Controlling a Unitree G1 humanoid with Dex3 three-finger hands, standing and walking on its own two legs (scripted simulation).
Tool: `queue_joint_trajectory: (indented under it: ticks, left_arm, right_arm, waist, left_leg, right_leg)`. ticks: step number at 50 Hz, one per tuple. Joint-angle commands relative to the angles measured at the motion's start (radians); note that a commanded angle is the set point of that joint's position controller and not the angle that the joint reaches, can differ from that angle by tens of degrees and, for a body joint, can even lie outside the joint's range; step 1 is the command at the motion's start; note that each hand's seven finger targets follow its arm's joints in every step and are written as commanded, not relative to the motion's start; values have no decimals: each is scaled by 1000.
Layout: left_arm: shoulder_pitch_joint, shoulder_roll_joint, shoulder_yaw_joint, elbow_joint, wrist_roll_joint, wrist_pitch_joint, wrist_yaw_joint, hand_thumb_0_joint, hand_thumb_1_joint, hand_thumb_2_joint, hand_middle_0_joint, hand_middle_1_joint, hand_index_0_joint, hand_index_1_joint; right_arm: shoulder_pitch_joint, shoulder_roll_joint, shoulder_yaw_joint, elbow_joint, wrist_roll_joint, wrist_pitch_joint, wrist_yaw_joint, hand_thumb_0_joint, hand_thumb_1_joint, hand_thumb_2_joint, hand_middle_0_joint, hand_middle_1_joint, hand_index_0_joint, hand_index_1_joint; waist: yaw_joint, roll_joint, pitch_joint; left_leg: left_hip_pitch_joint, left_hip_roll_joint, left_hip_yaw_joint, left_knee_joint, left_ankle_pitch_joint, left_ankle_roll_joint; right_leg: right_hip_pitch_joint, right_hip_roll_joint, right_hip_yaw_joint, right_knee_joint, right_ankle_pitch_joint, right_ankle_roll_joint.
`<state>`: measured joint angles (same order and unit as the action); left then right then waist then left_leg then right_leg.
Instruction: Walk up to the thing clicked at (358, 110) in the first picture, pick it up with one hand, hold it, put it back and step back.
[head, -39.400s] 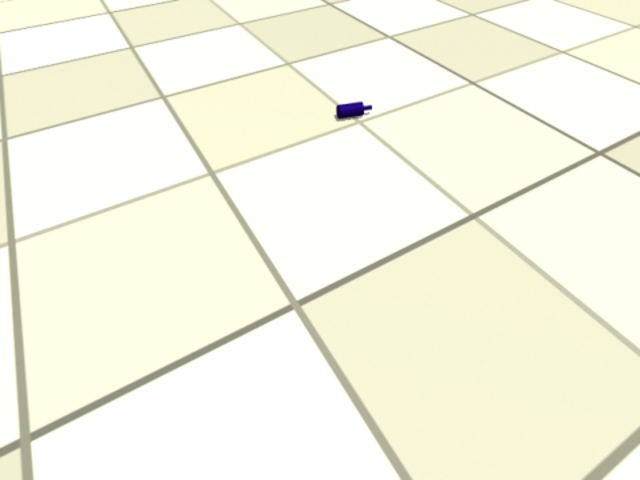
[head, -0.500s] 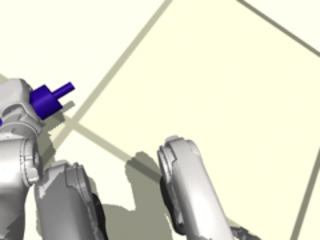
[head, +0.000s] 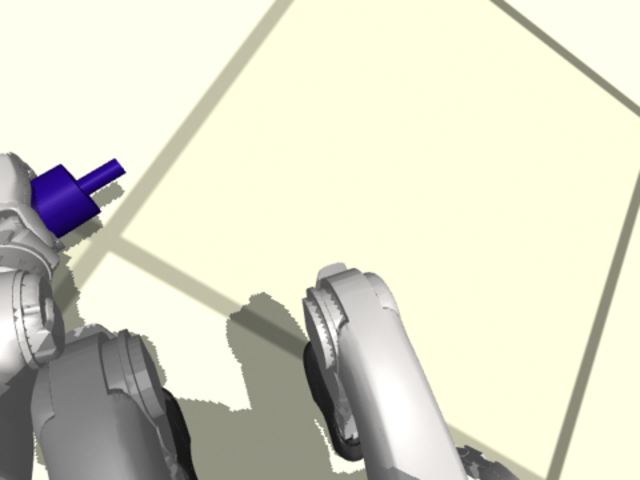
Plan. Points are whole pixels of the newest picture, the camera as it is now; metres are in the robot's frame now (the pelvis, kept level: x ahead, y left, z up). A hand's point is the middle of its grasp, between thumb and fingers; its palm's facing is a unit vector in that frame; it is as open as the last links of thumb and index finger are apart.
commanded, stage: rest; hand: left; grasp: from above
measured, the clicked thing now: (50, 206) +0.48 +0.25 -0.23
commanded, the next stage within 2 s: open in 1.20 s
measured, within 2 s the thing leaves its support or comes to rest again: neither
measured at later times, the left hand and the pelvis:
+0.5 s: hand (37, 215) +0.47 +0.27 -0.23, palm faces -0.37 -0.26 -0.89, open 10.0 cm; pelvis +0.00 +0.00 +0.00, yaw -3 degrees
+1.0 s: hand (39, 216) +0.48 +0.27 -0.24, palm faces -0.37 -0.26 -0.89, open 10.0 cm; pelvis +0.00 +0.01 +0.00, yaw -4 degrees
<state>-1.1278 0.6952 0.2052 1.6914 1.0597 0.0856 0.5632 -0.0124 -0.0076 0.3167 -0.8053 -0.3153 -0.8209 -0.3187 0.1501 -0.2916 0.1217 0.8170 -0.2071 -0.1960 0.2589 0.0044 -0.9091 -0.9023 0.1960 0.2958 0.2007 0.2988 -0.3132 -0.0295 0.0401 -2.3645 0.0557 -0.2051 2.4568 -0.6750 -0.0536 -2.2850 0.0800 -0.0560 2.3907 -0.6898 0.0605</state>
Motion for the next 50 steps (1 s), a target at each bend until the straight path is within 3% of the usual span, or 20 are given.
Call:
queue_joint_trajectory:
  ticks: [1,5,6,10,11,16,18,23,29,33,34,36,37,38,40,44,45,48,49,50]
  left_arm:
    - [-373,257,-20,-147,10,-3,72,0,723,668,-1192,-427,-1162,-457]
    - [-355,289,-6,-138,4,-11,84,0,698,649,-1177,-401,-1145,-434]
    - [-355,293,10,-129,1,-12,88,0,721,654,-1185,-419,-1156,-448]
    - [-359,294,-6,-111,-3,-18,95,0,738,636,-1192,-416,-1167,-441]
    - [-337,307,3,-114,-5,-20,100,0,729,612,-1188,-393,-1163,-418]
    - [-355,313,-6,-127,3,-24,112,0,760,609,-1213,-385,-1189,-410]
    - [-345,327,8,-127,-3,-27,124,0,752,597,-1197,-395,-1177,-416]
    - [-353,323,-8,-94,-6,-28,128,0,790,599,-1221,-398,-1203,-416]
    - [-330,365,18,-103,-8,-28,150,0,815,588,-1241,-387,-1222,-405]
    - [-344,329,-25,-29,-12,-26,147,0,808,597,-1234,-392,-1215,-411]
    - [-366,381,14,-90,-10,-35,154,0,832,572,-1234,-398,-1224,-408]
    - [-328,347,-16,-32,-11,-30,152,0,803,594,-1231,-392,-1212,-411]
    - [-356,388,10,-68,-5,-35,159,0,818,586,-1230,-408,-1216,-421]
    - [-355,348,-29,-22,-11,-32,153,0,827,565,-1226,-415,-1218,-421]
    - [-361,384,-1,-48,-8,-38,161,0,811,600,-1222,-417,-1208,-430]
    - [-351,400,6,-10,-8,-36,162,0,811,586,-1213,-420,-1203,-429]
    - [-353,379,-19,-1,-8,-38,159,0,794,588,-1203,-421,-1192,-432]
    - [-347,381,-33,22,-13,-42,158,0,806,565,-1200,-437,-1196,-440]
    - [-347,419,-8,20,-13,-45,164,0,813,559,-1208,-426,-1203,-430]
    - [-359,412,-19,4,-9,-47,158,0,820,568,-1215,-421,-1209,-427]
  right_arm:
    - [241,-258,-52,11,-3,-7,8,0,-893,-897,201,301,200,301]
    - [228,-265,-44,4,-1,-12,15,0,-891,-897,201,300,200,300]
    - [234,-275,-42,2,-2,-13,15,0,-890,-896,201,300,200,300]
    - [240,-275,-28,-2,-12,-23,29,0,-892,-896,201,300,200,300]
    - [235,-281,-27,-3,-8,-25,29,0,-892,-897,201,300,200,300]
    - [235,-286,-16,-13,-17,-38,41,0,-894,-898,200,300,200,300]
    - [231,-292,-17,-10,-17,-41,46,0,-895,-898,200,300,200,300]
    - [234,-302,0,-18,-22,-51,60,0,-895,-899,200,300,200,300]
    - [224,-319,6,-20,-20,-61,64,0,-896,-900,200,300,200,300]
    - [211,-319,20,-26,-22,-66,72,0,-896,-900,200,300,200,300]
    - [235,-332,13,-24,-26,-71,71,0,-895,-899,200,300,200,300]
    - [209,-325,22,-25,-24,-72,71,0,-897,-901,200,300,200,300]
    - [222,-338,19,-27,-23,-73,68,0,-896,-900,200,300,200,300]
    - [207,-328,30,-33,-23,-75,71,0,-896,-900,200,300,200,300]
    - [225,-341,27,-32,-26,-79,70,0,-896,-900,200,300,200,300]
    - [229,-345,39,-34,-30,-84,71,0,-896,-899,200,300,200,300]
    - [208,-343,43,-38,-28,-89,71,0,-896,-900,200,300,200,300]
    - [197,-346,51,-46,-29,-96,70,0,-897,-901,200,300,200,300]
    - [208,-354,49,-42,-31,-99,68,0,-897,-900,200,300,200,300]
    - [207,-356,55,-53,-32,-102,69,0,-896,-900,200,300,200,300]
  waist:
    - [-35,371,-738]
    - [-26,390,-721]
    - [-42,359,-728]
    - [-62,361,-696]
    - [-48,365,-704]
    - [-72,416,-707]
    - [-64,429,-702]
    - [-95,411,-673]
    - [-75,443,-676]
    - [-111,407,-622]
    - [-115,426,-635]
    - [-101,423,-626]
    - [-105,444,-632]
    - [-112,438,-609]
    - [-117,434,-618]
    - [-130,421,-589]
    - [-126,421,-581]
    - [-131,402,-549]
    - [-136,393,-552]
    - [-140,401,-555]
  left_leg:
    - [515,0,146,-191,194,73]
    - [501,3,136,-197,182,73]
    - [505,4,131,-189,184,74]
    - [488,6,127,-174,198,77]
    - [489,5,124,-183,194,75]
    - [545,11,116,-175,229,67]
    - [542,14,113,-179,227,65]
    - [526,16,109,-157,236,70]
    - [547,20,98,-179,231,60]
    - [502,23,89,-155,197,69]
    - [517,20,92,-162,220,67]
    - [523,23,85,-169,197,63]
    - [539,23,84,-176,209,60]
    - [520,24,81,-168,190,62]
    - [525,23,81,-168,211,62]
    - [518,25,78,-160,218,64]
    - [509,25,74,-161,200,63]
    - [470,25,72,-164,150,67]
    - [464,24,71,-164,149,68]
    - [472,23,69,-162,160,67]
  right_leg:
    - [425,18,-133,-254,292,-75]
    - [412,24,-142,-253,278,-78]
    - [418,23,-150,-252,280,-75]
    - [434,25,-150,-250,304,-71]
    - [436,28,-153,-252,295,-72]
    - [433,30,-164,-235,332,-75]
    - [434,33,-168,-236,329,-77]
    - [453,33,-170,-236,351,-70]
    - [453,38,-186,-236,332,-77]
    - [429,42,-187,-237,315,-72]
    - [455,39,-188,-244,333,-71]
    - [433,45,-194,-241,304,-76]
    - [440,42,-200,-241,313,-77]
    - [431,43,-194,-237,299,-78]
    - [455,44,-196,-242,320,-75]
    - [455,43,-202,-239,329,-72]
    - [430,46,-204,-237,308,-75]
    - [432,50,-198,-253,262,-75]
    - [443,50,-198,-255,258,-73]
    - [443,47,-198,-250,267,-73]
